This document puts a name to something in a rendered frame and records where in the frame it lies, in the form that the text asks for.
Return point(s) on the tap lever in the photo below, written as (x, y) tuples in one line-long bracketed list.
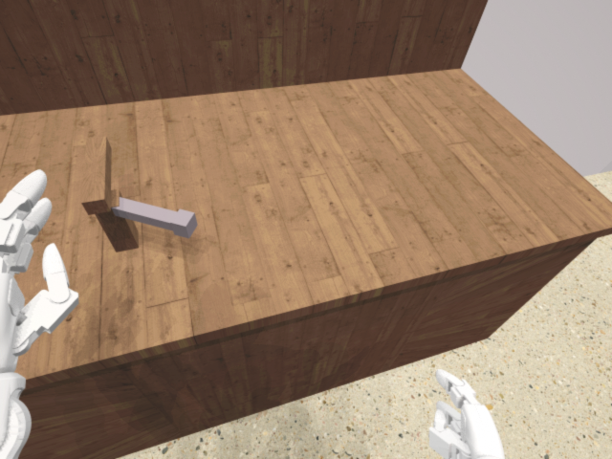
[(182, 222)]

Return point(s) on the robot left forearm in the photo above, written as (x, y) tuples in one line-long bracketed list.
[(15, 418)]

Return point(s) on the left robot hand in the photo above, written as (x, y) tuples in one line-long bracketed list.
[(22, 217)]

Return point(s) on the right robot hand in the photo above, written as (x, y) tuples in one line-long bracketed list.
[(471, 434)]

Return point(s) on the counter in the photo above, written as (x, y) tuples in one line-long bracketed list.
[(362, 203)]

